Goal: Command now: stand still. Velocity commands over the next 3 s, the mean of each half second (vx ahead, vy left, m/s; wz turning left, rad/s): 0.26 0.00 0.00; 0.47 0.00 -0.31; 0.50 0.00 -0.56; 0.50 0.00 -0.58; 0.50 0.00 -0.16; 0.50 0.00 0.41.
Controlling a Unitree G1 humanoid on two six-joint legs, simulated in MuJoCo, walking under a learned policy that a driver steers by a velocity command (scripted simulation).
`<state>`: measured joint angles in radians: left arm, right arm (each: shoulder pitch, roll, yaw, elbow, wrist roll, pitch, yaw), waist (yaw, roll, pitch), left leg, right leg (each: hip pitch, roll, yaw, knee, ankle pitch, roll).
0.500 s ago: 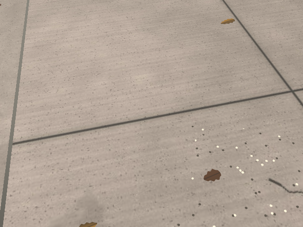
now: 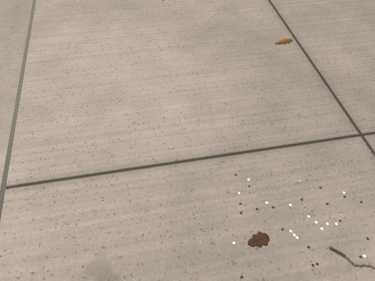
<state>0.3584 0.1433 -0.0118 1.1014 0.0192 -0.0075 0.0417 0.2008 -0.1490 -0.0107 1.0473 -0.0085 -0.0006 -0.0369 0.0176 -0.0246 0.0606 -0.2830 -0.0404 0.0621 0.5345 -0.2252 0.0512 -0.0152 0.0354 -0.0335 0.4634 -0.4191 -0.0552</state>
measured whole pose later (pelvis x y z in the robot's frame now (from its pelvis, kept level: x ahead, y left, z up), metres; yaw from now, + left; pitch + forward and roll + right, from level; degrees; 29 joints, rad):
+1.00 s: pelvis +0.38 +0.01 -0.01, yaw -12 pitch -1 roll -1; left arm 0.15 0.21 0.08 0.95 0.02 -0.04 -0.02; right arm 0.36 -0.19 -0.03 1.02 -0.01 -0.10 -0.01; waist 0.01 0.01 0.09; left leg -0.26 0.02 0.06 1.26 -0.36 0.06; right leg -0.37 0.12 -0.11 0.56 -0.19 -0.16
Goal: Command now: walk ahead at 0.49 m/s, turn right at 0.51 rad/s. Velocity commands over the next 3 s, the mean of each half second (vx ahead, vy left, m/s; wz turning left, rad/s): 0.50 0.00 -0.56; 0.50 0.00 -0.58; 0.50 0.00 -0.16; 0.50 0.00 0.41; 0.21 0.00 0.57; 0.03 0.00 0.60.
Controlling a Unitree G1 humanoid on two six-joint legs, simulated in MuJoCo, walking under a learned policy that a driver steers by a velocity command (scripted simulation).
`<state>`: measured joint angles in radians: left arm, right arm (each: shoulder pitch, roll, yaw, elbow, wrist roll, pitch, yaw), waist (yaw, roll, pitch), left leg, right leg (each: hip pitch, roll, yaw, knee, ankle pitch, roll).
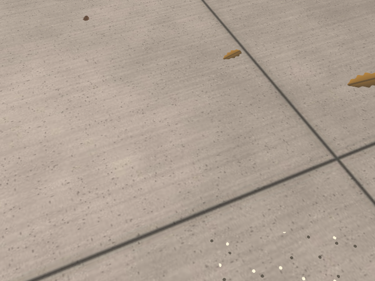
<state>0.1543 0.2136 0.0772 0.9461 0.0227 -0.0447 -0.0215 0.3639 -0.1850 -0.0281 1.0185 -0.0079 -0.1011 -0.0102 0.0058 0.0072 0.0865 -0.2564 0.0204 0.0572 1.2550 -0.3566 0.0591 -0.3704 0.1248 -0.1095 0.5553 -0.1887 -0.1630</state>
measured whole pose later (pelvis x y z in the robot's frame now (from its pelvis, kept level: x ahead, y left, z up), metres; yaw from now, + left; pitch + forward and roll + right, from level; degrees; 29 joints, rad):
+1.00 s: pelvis +0.51 -0.07 +0.00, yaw -34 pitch +2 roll +1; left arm -0.01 0.23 0.03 0.69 0.05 -0.01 -0.08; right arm 0.43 -0.24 -0.04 0.91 -0.02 -0.07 -0.01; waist -0.07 -0.01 0.06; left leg 0.07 0.05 0.29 0.36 -0.43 -0.03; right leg -0.50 0.00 -0.09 0.58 -0.19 -0.14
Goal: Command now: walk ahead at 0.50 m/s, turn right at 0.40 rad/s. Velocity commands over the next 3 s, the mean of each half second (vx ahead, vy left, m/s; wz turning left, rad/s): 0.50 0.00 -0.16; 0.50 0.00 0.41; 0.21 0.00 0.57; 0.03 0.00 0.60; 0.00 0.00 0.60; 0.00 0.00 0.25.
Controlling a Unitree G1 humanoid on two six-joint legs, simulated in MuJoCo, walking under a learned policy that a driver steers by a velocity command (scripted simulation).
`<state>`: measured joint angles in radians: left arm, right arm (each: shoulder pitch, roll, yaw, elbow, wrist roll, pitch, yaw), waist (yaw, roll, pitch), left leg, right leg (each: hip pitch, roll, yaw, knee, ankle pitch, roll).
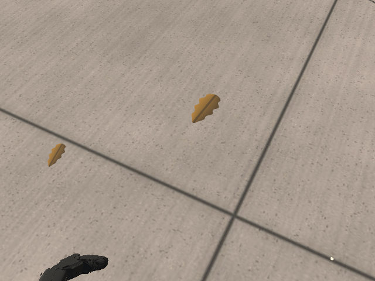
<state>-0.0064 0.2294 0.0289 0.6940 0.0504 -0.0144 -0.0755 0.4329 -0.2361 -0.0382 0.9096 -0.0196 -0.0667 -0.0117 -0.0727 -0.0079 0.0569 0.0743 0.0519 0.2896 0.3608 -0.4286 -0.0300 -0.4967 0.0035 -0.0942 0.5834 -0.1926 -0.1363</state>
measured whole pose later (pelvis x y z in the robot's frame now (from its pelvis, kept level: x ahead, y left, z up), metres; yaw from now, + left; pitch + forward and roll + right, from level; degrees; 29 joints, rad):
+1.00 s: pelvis +0.53 +0.01 +0.02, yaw +13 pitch +2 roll +0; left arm 0.05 0.25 0.01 0.75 0.04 -0.04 -0.02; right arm 0.43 -0.26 -0.07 0.88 0.00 -0.05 0.01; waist -0.08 -0.04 0.04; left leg -0.06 -0.14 -0.14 0.29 -0.25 0.11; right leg -0.64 -0.08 0.05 0.70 -0.05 0.05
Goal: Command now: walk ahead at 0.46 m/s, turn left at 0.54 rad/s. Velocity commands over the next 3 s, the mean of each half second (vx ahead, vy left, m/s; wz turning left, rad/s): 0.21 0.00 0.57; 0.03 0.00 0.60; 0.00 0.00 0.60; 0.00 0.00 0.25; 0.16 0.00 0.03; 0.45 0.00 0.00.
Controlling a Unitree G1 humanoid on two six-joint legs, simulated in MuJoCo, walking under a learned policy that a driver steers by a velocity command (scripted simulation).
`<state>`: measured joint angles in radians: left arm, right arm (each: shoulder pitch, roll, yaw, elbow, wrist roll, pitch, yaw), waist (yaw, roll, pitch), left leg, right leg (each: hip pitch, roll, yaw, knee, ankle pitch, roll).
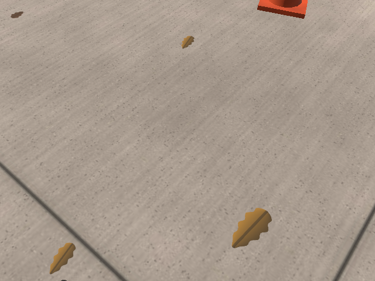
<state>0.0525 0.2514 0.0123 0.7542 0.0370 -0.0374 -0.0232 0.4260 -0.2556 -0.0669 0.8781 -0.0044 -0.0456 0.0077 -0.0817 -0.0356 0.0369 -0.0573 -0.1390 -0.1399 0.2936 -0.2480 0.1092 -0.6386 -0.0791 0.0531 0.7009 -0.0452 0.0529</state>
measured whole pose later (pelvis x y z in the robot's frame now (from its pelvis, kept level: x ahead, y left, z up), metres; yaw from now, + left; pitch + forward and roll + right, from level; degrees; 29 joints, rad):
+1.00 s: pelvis +0.13 -0.02 -0.01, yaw +36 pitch +1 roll -1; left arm 0.17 0.28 0.05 0.71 0.01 0.06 0.02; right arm 0.24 -0.30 -0.07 0.69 -0.02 0.05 0.01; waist -0.03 0.01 0.05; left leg -0.31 -0.13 -0.17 0.47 -0.16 0.06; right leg -0.39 0.03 0.05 0.78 -0.42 0.02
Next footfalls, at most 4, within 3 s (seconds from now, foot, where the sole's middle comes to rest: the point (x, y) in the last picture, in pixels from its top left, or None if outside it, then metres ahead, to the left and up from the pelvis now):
0.12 right None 0.24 -0.13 -0.78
0.60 left None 0.16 0.09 -0.78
1.08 right None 0.24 -0.08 -0.78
1.52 left None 0.05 0.04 -0.78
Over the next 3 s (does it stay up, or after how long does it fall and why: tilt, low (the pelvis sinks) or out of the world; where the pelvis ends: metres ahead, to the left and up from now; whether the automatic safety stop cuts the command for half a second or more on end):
stays up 0.26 0.24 -0.02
